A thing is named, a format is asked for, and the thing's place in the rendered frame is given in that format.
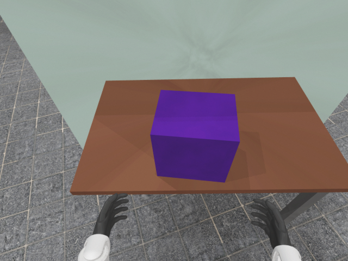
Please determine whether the right robot forearm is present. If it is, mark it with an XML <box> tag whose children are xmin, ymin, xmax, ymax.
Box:
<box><xmin>271</xmin><ymin>245</ymin><xmax>302</xmax><ymax>261</ymax></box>

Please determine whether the carton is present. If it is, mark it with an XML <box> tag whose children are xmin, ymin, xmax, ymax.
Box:
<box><xmin>150</xmin><ymin>90</ymin><xmax>240</xmax><ymax>182</ymax></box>

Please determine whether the left robot forearm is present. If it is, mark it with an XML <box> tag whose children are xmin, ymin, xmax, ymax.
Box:
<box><xmin>78</xmin><ymin>234</ymin><xmax>110</xmax><ymax>261</ymax></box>

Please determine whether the right robot hand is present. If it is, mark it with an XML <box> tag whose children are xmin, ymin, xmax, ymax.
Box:
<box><xmin>251</xmin><ymin>198</ymin><xmax>292</xmax><ymax>249</ymax></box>

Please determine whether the table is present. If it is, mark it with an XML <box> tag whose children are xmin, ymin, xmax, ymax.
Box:
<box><xmin>70</xmin><ymin>77</ymin><xmax>348</xmax><ymax>235</ymax></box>

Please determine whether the left robot hand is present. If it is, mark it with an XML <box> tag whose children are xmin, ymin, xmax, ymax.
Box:
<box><xmin>92</xmin><ymin>193</ymin><xmax>129</xmax><ymax>237</ymax></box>

